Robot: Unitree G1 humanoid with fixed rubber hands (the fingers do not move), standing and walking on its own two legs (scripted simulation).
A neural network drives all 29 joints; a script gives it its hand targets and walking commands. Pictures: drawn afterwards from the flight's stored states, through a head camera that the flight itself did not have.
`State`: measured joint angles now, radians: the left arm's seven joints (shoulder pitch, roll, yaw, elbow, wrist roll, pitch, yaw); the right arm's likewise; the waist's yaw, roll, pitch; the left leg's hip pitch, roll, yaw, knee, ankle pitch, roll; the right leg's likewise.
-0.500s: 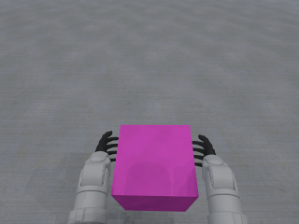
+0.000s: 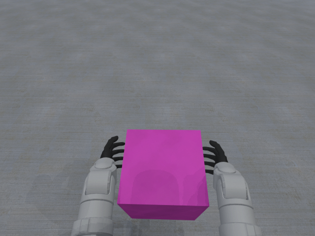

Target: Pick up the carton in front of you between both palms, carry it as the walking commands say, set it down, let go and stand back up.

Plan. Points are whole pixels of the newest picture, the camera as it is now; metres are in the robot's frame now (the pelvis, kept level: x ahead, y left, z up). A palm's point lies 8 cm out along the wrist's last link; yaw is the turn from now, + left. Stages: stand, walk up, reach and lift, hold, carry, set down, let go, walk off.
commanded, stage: carry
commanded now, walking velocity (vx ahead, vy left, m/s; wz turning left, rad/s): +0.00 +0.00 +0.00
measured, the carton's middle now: (163, 178) +0.32 +0.00 -0.06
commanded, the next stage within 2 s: hold in 0.36 s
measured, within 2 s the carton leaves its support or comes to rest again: neither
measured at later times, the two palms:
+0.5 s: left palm (102, 167) +0.28 +0.16 +0.04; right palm (217, 171) +0.28 -0.14 +0.04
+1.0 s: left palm (101, 177) +0.24 +0.15 +0.06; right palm (215, 159) +0.31 -0.14 +0.05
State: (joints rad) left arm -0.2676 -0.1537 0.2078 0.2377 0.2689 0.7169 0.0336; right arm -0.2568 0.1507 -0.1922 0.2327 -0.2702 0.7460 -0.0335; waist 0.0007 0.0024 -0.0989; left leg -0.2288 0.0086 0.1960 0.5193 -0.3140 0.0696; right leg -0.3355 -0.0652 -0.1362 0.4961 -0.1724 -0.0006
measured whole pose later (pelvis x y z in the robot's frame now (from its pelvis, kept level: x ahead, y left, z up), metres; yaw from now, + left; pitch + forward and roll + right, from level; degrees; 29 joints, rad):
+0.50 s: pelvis -0.01 +0.01 +0.01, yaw +5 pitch -3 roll -2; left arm -0.27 -0.16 0.19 0.26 0.25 0.69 0.03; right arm -0.21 0.14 -0.20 0.19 -0.25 0.73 -0.03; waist -0.05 0.02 -0.01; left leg -0.16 -0.02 0.11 0.48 -0.28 0.08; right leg -0.22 -0.02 -0.01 0.42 -0.15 -0.01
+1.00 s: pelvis +0.00 -0.07 +0.01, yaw +16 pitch -7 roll +0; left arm -0.33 -0.17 0.28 0.35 0.30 0.69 0.01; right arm -0.27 0.15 -0.24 0.29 -0.30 0.72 -0.02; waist -0.01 0.03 0.00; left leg -0.08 -0.03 -0.10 0.41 -0.20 -0.01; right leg -0.11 0.07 0.07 0.42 -0.18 -0.03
